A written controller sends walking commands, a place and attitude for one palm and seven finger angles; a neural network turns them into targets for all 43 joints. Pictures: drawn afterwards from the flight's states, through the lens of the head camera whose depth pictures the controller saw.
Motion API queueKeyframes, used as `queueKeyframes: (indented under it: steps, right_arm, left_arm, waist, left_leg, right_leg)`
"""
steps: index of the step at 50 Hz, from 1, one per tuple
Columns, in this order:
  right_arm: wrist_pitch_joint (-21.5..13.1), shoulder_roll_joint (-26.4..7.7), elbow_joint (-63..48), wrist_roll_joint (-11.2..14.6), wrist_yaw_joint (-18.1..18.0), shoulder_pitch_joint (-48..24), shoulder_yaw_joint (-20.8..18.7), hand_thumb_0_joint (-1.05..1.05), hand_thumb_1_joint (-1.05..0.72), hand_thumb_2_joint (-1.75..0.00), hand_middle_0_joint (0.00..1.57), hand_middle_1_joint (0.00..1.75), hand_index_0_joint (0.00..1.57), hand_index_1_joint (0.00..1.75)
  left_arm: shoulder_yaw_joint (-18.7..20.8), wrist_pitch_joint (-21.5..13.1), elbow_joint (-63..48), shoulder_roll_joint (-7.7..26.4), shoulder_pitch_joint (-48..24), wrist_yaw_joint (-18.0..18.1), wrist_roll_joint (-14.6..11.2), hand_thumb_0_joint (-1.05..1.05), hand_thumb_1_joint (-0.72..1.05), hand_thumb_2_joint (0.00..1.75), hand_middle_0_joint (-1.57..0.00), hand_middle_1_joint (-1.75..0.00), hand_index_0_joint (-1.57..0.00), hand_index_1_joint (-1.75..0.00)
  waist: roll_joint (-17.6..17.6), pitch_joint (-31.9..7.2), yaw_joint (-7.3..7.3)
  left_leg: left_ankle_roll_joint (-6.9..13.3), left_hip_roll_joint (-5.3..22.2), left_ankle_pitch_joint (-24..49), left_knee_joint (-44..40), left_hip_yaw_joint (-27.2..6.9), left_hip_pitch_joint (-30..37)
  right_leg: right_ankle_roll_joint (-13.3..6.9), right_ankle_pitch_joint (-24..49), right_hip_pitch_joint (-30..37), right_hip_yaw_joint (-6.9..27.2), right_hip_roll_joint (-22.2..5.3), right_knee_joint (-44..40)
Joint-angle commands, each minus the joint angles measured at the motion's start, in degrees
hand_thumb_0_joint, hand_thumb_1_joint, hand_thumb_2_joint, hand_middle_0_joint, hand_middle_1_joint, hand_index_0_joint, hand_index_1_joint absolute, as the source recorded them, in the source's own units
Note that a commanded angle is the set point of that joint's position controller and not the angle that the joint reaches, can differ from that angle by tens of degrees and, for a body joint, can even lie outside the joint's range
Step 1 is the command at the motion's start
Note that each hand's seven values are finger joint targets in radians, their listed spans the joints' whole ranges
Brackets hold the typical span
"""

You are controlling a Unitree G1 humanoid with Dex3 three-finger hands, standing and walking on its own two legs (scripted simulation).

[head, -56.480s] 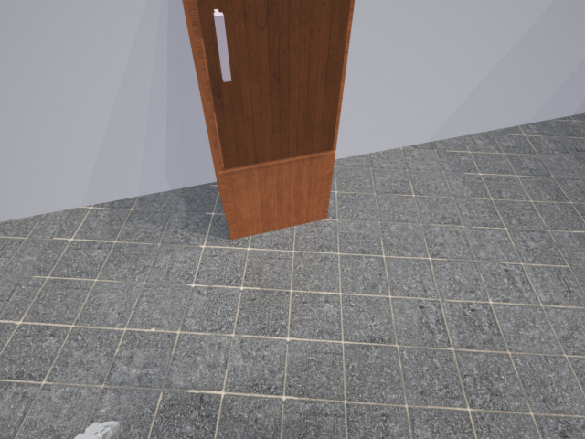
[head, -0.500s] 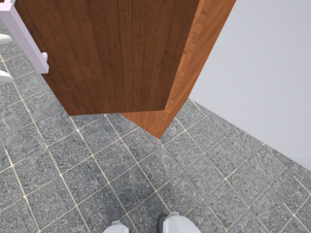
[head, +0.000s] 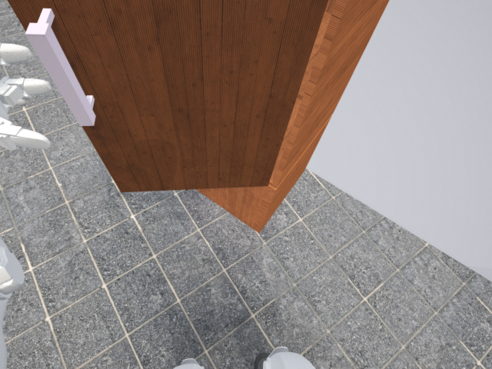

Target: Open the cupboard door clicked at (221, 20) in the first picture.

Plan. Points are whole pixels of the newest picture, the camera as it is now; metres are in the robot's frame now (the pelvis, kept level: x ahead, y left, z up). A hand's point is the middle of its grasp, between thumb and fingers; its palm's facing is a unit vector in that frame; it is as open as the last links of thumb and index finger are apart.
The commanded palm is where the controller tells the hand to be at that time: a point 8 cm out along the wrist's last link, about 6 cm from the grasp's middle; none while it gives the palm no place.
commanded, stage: move the hooked fingers beside the handle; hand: left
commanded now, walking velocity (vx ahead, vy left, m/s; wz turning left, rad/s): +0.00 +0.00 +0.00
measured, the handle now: (69, 73) +0.54 +0.25 +0.12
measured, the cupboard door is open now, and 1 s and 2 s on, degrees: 41 41 41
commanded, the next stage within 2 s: slide the fingers in behind the handle in 0.26 s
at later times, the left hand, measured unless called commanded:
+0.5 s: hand (27, 99) +0.47 +0.28 +0.13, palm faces +0.00 -1.00 -0.01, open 14.0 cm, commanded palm +0.46 +0.32 +0.12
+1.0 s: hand (52, 98) +0.49 +0.26 +0.12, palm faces +0.02 -1.00 -0.01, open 14.0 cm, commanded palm +0.47 +0.30 +0.12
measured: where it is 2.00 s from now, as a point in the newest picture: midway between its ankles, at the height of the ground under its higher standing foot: outside the picture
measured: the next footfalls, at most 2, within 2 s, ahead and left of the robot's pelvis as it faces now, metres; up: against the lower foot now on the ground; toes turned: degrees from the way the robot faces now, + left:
none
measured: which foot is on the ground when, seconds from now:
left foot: down 0.00-1.00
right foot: down 0.00-1.00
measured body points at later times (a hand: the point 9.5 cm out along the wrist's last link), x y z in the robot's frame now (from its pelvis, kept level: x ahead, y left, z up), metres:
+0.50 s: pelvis -0.02 -0.01 +0.00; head +0.10 +0.01 +0.43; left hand +0.47 +0.33 +0.14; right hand -0.03 -0.29 -0.10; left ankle -0.04 +0.07 -0.71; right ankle +0.00 -0.13 -0.71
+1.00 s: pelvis +0.00 -0.01 +0.00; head +0.11 +0.01 +0.44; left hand +0.48 +0.31 +0.13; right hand -0.01 -0.27 -0.11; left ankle -0.04 +0.07 -0.71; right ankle +0.00 -0.13 -0.71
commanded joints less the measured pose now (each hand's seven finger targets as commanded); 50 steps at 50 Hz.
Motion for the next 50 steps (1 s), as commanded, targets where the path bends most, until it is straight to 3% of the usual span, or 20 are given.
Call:
queueKeyframes:
  steps: [1, 2, 4, 6, 10, 11, 12, 18, 20, 21, 25, 26, 28, 32, 34, 38, 41, 43, 46, 50]
  right_arm:
    - [-0.9, -11.4, -2.2, -0.5, -0.9, 9.9, -4.5, 0.0, -0.9, -0.9, 0.2, 0.3, 0.2, 0.3]
    - [-0.9, -11.4, -2.0, -0.6, -0.9, 9.7, -4.5, 0.0, -0.9, -0.9, 0.2, 0.3, 0.2, 0.3]
    - [-1.1, -11.2, -2.2, -0.2, -0.9, 9.2, -4.3, 0.0, -0.9, -0.9, 0.2, 0.3, 0.2, 0.3]
    - [-1.3, -11.4, -2.3, -0.2, -1.2, 8.9, -4.1, 0.0, -0.9, -0.9, 0.2, 0.3, 0.2, 0.3]
    - [-1.5, -11.5, -2.4, 0.2, -1.7, 8.6, -3.4, 0.0, -0.9, -0.9, 0.2, 0.3, 0.2, 0.3]
    - [-1.6, -11.5, -2.8, 0.2, -1.8, 8.6, -3.4, 0.0, -0.9, -0.9, 0.2, 0.3, 0.2, 0.3]
    - [-1.6, -11.7, -2.6, 0.2, -2.0, 8.8, -3.4, 0.0, -0.9, -0.9, 0.2, 0.3, 0.2, 0.3]
    - [-1.9, -11.9, -2.0, 0.1, -2.1, 9.5, -3.5, 0.0, -0.9, -0.9, 0.2, 0.3, 0.2, 0.3]
    - [-1.9, -11.9, -1.7, 0.2, -2.2, 9.7, -3.6, 0.0, -0.9, -0.9, 0.2, 0.3, 0.2, 0.3]
    - [-2.0, -11.8, -1.7, 0.1, -2.3, 9.8, -3.5, 0.0, -0.9, -0.9, 0.2, 0.3, 0.2, 0.3]
    - [-2.2, -11.9, -1.2, 0.2, -2.3, 10.1, -3.5, 0.0, -0.9, -0.9, 0.2, 0.3, 0.2, 0.3]
    - [-2.3, -11.8, -1.3, 0.0, -2.4, 10.1, -3.4, 0.0, -0.9, -0.9, 0.2, 0.3, 0.2, 0.3]
    - [-2.3, -11.7, -1.2, -0.2, -2.2, 10.6, -3.6, 0.0, -0.9, -0.9, 0.2, 0.3, 0.2, 0.3]
    - [-2.4, -11.2, -1.5, -0.5, -1.5, 10.7, -4.0, 0.0, -0.9, -0.9, 0.2, 0.3, 0.2, 0.3]
    - [-2.2, -11.3, -1.4, -0.4, -1.4, 10.5, -3.9, 0.0, -0.9, -0.9, 0.2, 0.3, 0.2, 0.3]
    - [-2.0, -11.2, -2.1, -0.2, -1.2, 10.6, -4.0, 0.0, -0.9, -0.9, 0.2, 0.3, 0.2, 0.3]
    - [-1.9, -10.7, -2.8, -0.3, -0.8, 10.3, -4.1, 0.0, -0.9, -0.9, 0.2, 0.3, 0.2, 0.3]
    - [-1.7, -10.9, -2.8, -0.3, -0.7, 10.4, -4.3, 0.0, -0.9, -0.9, 0.2, 0.3, 0.2, 0.3]
    - [-1.8, -10.5, -3.0, 0.0, -0.5, 9.8, -4.4, 0.0, -0.9, -0.9, 0.2, 0.3, 0.2, 0.3]
    - [-2.0, -10.7, -1.8, -0.2, -0.8, 9.8, -4.4, 0.0, -0.9, -0.9, 0.2, 0.3, 0.2, 0.3]
  left_arm:
    - [2.8, -5.8, -14.9, 18.7, -25.3, 2.4, -1.1, 0.0, -0.5, 0.3, -0.3, -1.2, -0.3, -1.2]
    - [3.7, -6.4, -15.6, 20.3, -26.7, 3.0, -0.7, 0.0, -0.5, 0.3, -0.3, -1.2, -0.3, -1.2]
    - [2.7, -6.5, -13.6, 18.8, -26.2, 3.3, -0.7, 0.0, -0.5, 0.3, -0.3, -1.2, -0.3, -1.2]
    - [3.9, -6.5, -12.9, 20.8, -26.4, 3.2, -0.5, 0.0, -0.5, 0.3, -0.3, -1.2, -0.3, -1.2]
    - [2.8, -4.6, -7.9, 22.1, -25.8, 2.7, 0.8, 0.0, -0.5, 0.3, -0.3, -1.2, -0.3, -1.2]
    - [2.4, -4.8, -8.2, 21.2, -25.6, 2.4, 0.5, 0.0, -0.5, 0.3, -0.3, -1.2, -0.3, -1.2]
    - [3.1, -4.7, -8.2, 22.8, -25.7, 2.1, 0.7, 0.0, -0.5, 0.3, -0.3, -1.2, -0.3, -1.2]
    - [1.9, -6.0, -8.9, 21.1, -27.8, 0.6, -0.6, 0.0, -0.5, 0.3, -0.3, -1.2, -0.3, -1.2]
    - [1.6, -5.7, -8.6, 20.3, -27.1, 0.2, -0.9, 0.0, -0.5, 0.3, -0.3, -1.2, -0.3, -1.2]
    - [-0.1, -5.7, -9.1, 17.8, -27.8, -0.1, -1.5, 0.0, -0.5, 0.3, -0.3, -1.2, -0.3, -1.2]
    - [0.8, -4.0, -7.0, 19.7, -27.7, 0.9, -0.4, 0.0, -0.5, 0.3, -0.3, -1.2, -0.3, -1.2]
    - [-0.4, -4.4, -9.2, 18.5, -29.8, 1.3, -0.5, 0.0, -0.5, 0.3, -0.3, -1.2, -0.3, -1.2]
    - [1.6, -4.9, -10.7, 20.9, -29.4, 2.7, 0.5, 0.0, -0.5, 0.3, -0.3, -1.2, -0.3, -1.2]
    - [1.4, -6.6, -13.8, 17.8, -28.1, 4.4, -0.6, 0.0, -0.5, 0.3, -0.3, -1.2, -0.3, -1.2]
    - [1.4, -5.9, -11.9, 17.5, -27.6, 4.8, -0.6, 0.0, -0.5, 0.3, -0.3, -1.2, -0.3, -1.2]
    - [2.9, -4.7, -11.1, 19.1, -24.1, 5.8, 0.3, 0.0, -0.5, 0.3, -0.3, -1.2, -0.3, -1.2]
    - [0.8, -5.0, -14.1, 15.5, -23.5, 6.5, 0.2, 0.0, -0.5, 0.3, -0.3, -1.2, -0.3, -1.2]
    - [3.2, -5.2, -13.1, 17.7, -21.3, 6.5, -0.1, 0.0, -0.5, 0.3, -0.3, -1.2, -0.3, -1.2]
    - [-0.7, -5.3, -13.9, 11.6, -22.2, 5.9, -1.5, 0.0, -0.5, 0.3, -0.3, -1.2, -0.3, -1.2]
    - [-0.9, -5.3, -13.2, 11.9, -25.3, 5.9, -1.3, 0.0, -0.5, 0.3, -0.3, -1.2, -0.3, -1.2]
  waist:
    - [11.4, -24.2, -0.43]
    - [11.7, -25.7, -0.46]
    - [9.0, -24.1, -0.99]
    - [9.9, -24.7, -0.33]
    - [7.5, -20.5, -0.76]
    - [8.1, -21.6, -0.77]
    - [7.3, -22.9, -0.69]
    - [9.1, -23.8, -1.6]
    - [7.6, -23.7, -1.73]
    - [8.2, -23.4, -2.31]
    - [8.3, -20.9, -1.93]
    - [10.1, -21.8, -2.26]
    - [11.7, -24.3, -1.41]
    - [11.7, -27.8, -1.05]
    - [9.3, -25.1, -1.43]
    - [7.7, -24.8, -0.07]
    - [9.8, -25.0, 0.01]
    - [7.8, -24.9, 0.69]
    - [6.7, -23.1, -0.64]
    - [6.0, -22.3, -1.61]
  left_leg:
    - [-3.5, 1.2, 39.8, -2.9, -6.6, 21.6]
    - [-3.6, 1.3, 39.7, -2.8, -6.6, 21.9]
    - [-2.7, 0.9, 35.7, -3.1, -6.0, 19.2]
    - [-2.5, 0.5, 34.3, -3.2, -5.9, 17.9]
    - [-1.4, 0.0, 25.9, -4.1, -5.1, 11.8]
    - [-1.4, -0.1, 27.1, -4.0, -5.0, 12.5]
    - [-1.3, 0.0, 27.0, -3.7, -4.9, 12.2]
    - [-1.6, 0.4, 27.2, -3.5, -5.3, 14.6]
    - [-1.2, 0.4, 26.0, -3.6, -5.3, 14.0]
    - [-1.2, 0.3, 26.4, -3.6, -5.2, 14.6]
    - [-1.1, 0.2, 23.3, -4.0, -5.3, 11.9]
    - [-1.3, 0.2, 24.5, -4.1, -5.4, 13.4]
    - [-1.8, 0.5, 27.0, -3.6, -5.9, 15.6]
    - [-2.3, 0.9, 31.2, -3.2, -5.9, 18.9]
    - [-1.9, 0.8, 29.2, -3.6, -5.6, 16.3]
    - [-1.5, 0.5, 30.7, -4.0, -5.2, 14.4]
    - [-1.7, 0.7, 34.7, -3.8, -4.9, 16.9]
    - [-1.8, 0.8, 35.1, -3.7, -4.8, 15.8]
    - [-1.3, 0.7, 33.8, -4.0, -4.4, 16.0]
    - [-1.3, 0.7, 30.3, -4.3, -4.7, 15.6]
  right_leg:
    - [-1.7, 19.4, 6.3, 1.9, 2.5, -0.3]
    - [-1.5, 19.8, 7.0, 2.1, 2.5, -0.2]
    - [-1.2, 19.6, 8.2, 2.5, 2.4, -0.6]
    - [-1.6, 19.9, 9.9, 2.7, 2.2, -0.2]
    - [-1.2, 17.6, 11.0, 3.1, 1.8, -0.9]
    - [-1.4, 18.5, 11.2, 3.2, 1.8, -0.7]
    - [-1.2, 18.9, 11.9, 3.5, 1.7, -0.6]
    - [-1.3, 17.2, 9.3, 3.2, 2.1, -0.8]
    - [-1.2, 16.6, 9.3, 3.2, 2.0, -1.1]
    - [-1.3, 16.7, 8.6, 3.2, 2.1, -1.1]
    - [-1.2, 14.4, 7.8, 3.2, 1.8, -1.5]
    - [-1.5, 14.7, 7.4, 3.0, 1.9, -1.3]
    - [-1.5, 15.1, 7.1, 2.9, 2.0, -0.9]
    - [-1.5, 17.4, 8.0, 2.7, 2.4, -0.5]
    - [-1.3, 17.4, 8.6, 2.7, 2.3, -0.7]
    - [-1.3, 20.5, 11.8, 2.9, 2.1, -0.5]
    - [-1.4, 22.3, 11.1, 2.8, 2.2, -0.5]
    - [-1.3, 23.5, 12.6, 2.9, 2.2, -0.3]
    - [-1.3, 23.1, 11.8, 2.9, 2.3, -0.8]
    - [-1.1, 21.1, 10.9, 3.1, 2.1, -1.0]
